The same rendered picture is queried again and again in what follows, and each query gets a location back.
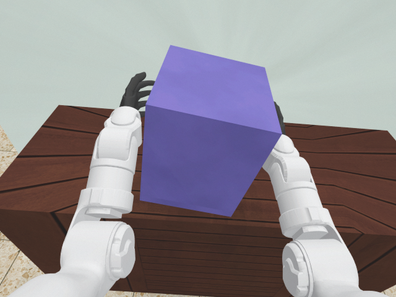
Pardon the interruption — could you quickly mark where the robot right upper arm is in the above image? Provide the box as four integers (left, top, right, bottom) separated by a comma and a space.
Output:
282, 239, 389, 297

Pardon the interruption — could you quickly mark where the robot right forearm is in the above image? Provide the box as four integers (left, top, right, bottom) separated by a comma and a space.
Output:
262, 134, 359, 284

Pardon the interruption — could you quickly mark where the carton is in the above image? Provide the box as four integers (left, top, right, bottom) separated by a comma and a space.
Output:
140, 45, 282, 217

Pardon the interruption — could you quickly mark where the pedestal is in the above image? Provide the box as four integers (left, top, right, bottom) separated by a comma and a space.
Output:
0, 105, 396, 297

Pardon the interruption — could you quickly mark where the left robot hand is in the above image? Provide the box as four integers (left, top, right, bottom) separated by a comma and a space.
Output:
119, 72, 155, 118

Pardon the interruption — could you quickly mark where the robot left forearm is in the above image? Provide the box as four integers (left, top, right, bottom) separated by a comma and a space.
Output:
60, 106, 142, 264

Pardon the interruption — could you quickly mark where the robot left upper arm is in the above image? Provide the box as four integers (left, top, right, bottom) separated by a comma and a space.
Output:
7, 221, 136, 297

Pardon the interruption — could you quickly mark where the right robot hand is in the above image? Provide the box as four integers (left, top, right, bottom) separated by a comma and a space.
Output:
274, 102, 286, 135

